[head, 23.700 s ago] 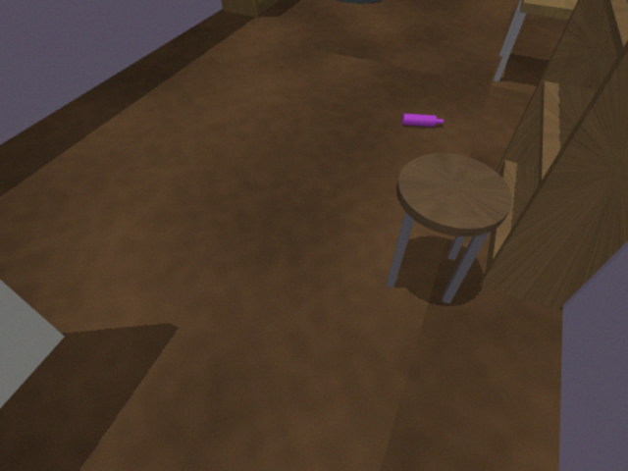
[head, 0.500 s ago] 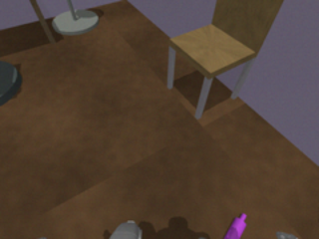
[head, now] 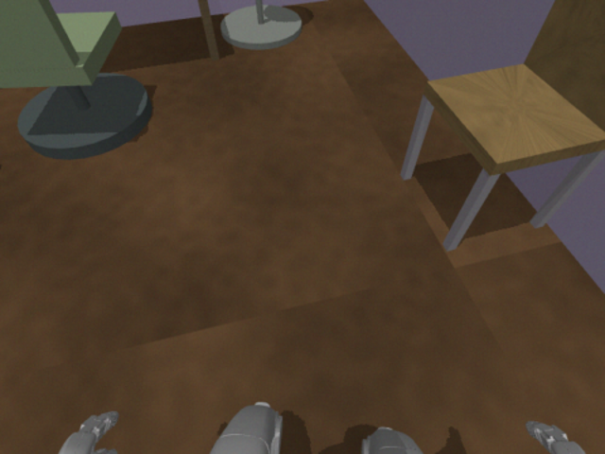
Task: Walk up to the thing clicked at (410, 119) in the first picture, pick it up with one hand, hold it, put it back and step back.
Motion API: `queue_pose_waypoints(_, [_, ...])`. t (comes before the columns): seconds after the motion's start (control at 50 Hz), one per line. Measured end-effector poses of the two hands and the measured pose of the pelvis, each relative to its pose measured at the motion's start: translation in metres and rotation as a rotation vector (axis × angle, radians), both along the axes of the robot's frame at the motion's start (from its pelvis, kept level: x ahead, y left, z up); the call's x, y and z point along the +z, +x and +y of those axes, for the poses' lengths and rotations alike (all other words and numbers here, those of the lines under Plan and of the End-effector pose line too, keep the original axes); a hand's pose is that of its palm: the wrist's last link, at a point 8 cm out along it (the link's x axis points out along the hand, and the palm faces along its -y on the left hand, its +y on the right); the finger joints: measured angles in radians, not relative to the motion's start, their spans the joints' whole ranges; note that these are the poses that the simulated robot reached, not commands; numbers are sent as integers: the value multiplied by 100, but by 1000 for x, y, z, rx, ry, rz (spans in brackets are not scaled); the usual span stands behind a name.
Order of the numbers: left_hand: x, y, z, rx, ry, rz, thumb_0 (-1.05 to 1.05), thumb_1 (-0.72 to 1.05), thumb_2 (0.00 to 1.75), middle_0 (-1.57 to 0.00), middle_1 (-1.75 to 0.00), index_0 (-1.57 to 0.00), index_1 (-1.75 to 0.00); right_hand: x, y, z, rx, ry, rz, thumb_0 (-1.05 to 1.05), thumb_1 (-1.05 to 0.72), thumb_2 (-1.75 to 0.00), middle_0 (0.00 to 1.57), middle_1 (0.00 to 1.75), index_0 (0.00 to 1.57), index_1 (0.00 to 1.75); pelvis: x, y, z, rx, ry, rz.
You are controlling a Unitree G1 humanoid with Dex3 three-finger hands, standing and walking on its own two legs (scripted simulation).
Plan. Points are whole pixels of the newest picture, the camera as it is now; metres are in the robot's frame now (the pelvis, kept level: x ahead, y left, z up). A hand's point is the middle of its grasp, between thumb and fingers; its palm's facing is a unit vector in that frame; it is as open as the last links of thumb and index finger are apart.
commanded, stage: walk up
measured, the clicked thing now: out of the picture +0.08 -0.41 -0.71
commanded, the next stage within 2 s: stand in 0.94 s
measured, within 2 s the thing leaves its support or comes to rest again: neither
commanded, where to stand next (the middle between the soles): +0.09 +0.01 m, yaw +10 degrees
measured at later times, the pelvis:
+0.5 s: pelvis +0.02 +0.02 +0.00, yaw +9 degrees
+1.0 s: pelvis +0.03 +0.00 +0.03, yaw +12 degrees
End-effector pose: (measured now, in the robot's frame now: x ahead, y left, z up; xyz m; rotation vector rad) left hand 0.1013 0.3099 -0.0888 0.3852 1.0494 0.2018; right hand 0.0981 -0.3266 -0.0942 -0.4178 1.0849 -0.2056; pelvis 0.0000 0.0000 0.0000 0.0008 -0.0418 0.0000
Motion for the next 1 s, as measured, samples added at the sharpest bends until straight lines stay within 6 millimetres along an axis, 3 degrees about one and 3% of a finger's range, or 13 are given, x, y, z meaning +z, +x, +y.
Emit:
queue_pose_waypoints(0.14, [-9, -39, 45, 107, 35, 53, 0, 89, 90, -20, -30, -21, -30, -2, 13, 18, 57, -7, 30, 1, -90, -89, 20, 30, 20, 30, -8, 4, 15, 61, 27, 3])
queue_pose_waypoints(0.22, [-12, -53, 55, 168, 35, 108, 0, 90, 90, -20, -30, -21, -30, -1, 12, 27, 69, -17, 52, 1, -90, -89, 20, 30, 20, 30, -5, 9, 20, 92, 9, 13])
queue_pose_waypoints(0.3, [-10, -63, 51, 193, 22, 125, 0, 90, 90, -20, -30, -20, -30, 0, 18, 32, 83, -10, 69, 1, -90, -89, 20, 30, 20, 30, 0, 14, 18, 115, -4, 21])
queue_pose_waypoints(0.44, [-14, -76, 30, 219, -13, 145, 0, 90, 90, -20, -30, -20, -30, -9, 47, 43, 115, 30, 69, 1, -90, -89, 20, 30, 20, 30, 2, 20, 13, 151, -11, 11])
queue_pose_waypoints(0.7, [-14, -51, 20, 259, -83, 75, 0, 90, 90, -20, -30, -21, -30, 5, 89, 69, 194, 51, 34, 1, -90, -89, 20, 30, 20, 30, 13, 24, 14, 194, -26, 9])
queue_pose_waypoints(1.0, [-1, -61, 16, 303, -66, 119, 0, 90, 90, -20, -30, -20, -30, 14, 99, 60, 199, 53, 61, 1, -90, -89, 20, 30, 20, 30, 27, 30, 3, 208, -17, 4])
